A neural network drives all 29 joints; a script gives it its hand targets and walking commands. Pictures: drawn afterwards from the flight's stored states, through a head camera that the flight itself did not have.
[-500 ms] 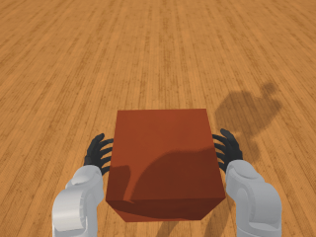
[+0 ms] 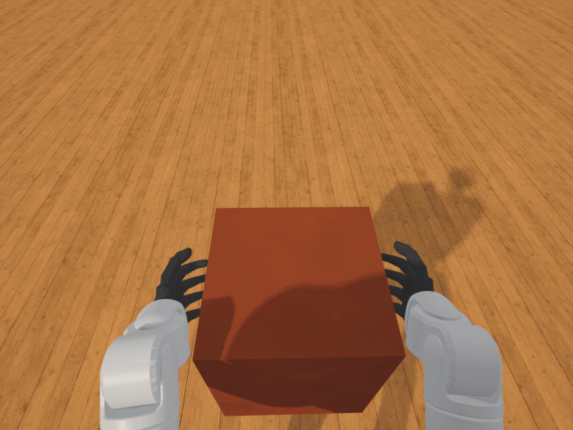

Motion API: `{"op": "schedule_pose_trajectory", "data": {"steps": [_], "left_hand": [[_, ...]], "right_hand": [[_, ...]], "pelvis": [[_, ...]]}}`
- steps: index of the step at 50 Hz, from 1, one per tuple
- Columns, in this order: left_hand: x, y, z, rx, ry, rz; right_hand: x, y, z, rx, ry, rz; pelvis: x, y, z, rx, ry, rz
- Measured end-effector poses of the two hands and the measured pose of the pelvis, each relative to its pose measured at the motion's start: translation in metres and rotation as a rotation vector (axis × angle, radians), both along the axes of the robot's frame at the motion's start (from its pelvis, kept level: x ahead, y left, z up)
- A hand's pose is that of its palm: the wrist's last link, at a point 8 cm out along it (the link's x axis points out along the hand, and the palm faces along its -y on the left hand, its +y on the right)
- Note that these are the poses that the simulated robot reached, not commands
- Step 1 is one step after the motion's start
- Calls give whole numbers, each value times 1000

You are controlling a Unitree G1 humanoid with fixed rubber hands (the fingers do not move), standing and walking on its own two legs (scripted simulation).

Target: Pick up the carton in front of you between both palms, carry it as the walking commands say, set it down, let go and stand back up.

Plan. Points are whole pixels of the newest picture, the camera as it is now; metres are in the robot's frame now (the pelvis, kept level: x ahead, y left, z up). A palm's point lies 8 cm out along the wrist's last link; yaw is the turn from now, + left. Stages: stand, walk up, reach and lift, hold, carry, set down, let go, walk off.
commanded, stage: carry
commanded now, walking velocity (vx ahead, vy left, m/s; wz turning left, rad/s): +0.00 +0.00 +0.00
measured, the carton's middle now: (293, 316) +0.27 +0.00 +0.01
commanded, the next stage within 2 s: hold in 1.16 s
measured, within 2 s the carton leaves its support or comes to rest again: neither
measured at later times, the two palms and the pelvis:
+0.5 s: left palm (180, 343) +0.22 +0.14 +0.06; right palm (418, 334) +0.22 -0.16 +0.06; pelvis -0.04 -0.01 +0.00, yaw +0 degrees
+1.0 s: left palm (188, 342) +0.23 +0.14 +0.04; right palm (416, 333) +0.23 -0.16 +0.04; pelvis -0.06 -0.01 +0.00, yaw +0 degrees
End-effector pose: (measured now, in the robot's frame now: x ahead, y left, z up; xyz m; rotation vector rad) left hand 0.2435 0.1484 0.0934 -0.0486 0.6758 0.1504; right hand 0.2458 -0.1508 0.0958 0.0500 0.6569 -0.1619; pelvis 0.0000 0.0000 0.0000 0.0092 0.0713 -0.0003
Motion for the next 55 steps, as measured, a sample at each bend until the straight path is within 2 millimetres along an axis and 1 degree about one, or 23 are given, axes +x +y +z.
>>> {"op": "schedule_pose_trajectory", "data": {"steps": [6,14,20,27,35,39,43,47,55], "left_hand": [[-11,0,-8,10,23,1],[-20,-3,-18,34,43,-11],[-23,-5,-27,53,44,-25],[-26,-7,-43,75,51,-44],[-20,-8,-61,90,39,-58],[-16,-8,-62,88,13,-55],[-15,-9,-57,82,-12,-49],[-16,-10,-54,79,-16,-48],[-19,-13,-56,81,7,-53]], "right_hand": [[-9,0,-8,-11,23,10],[-19,-3,-19,-36,44,23],[-22,-5,-27,-55,46,31],[-25,-6,-43,-76,54,47],[-19,-8,-60,-96,42,60],[-16,-8,-60,-96,16,58],[-14,-9,-56,-89,-9,52],[-15,-10,-53,-86,-13,51],[-19,-13,-55,-86,10,51]], "pelvis": [[-5,-2,0,-1,-16,-1],[-21,-4,2,-3,-39,1],[-33,-5,4,-6,-42,2],[-45,-7,5,-9,-44,2],[-55,-8,5,-12,-46,1],[-58,-9,4,-12,-43,0],[-58,-10,3,-12,-39,0],[-57,-11,3,-11,-38,-2],[-56,-13,3,-10,-43,-2]]}}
